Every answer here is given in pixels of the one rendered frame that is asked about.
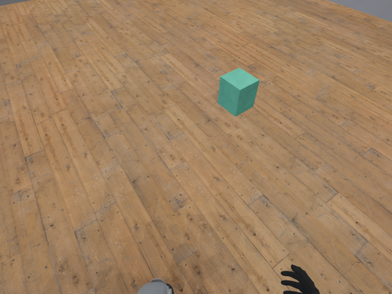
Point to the robot left shin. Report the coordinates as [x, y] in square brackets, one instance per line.
[158, 280]

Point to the robot left thigh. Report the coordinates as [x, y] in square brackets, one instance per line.
[155, 288]

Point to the right robot hand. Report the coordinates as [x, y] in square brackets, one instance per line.
[304, 284]

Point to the carton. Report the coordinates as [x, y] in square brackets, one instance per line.
[237, 91]

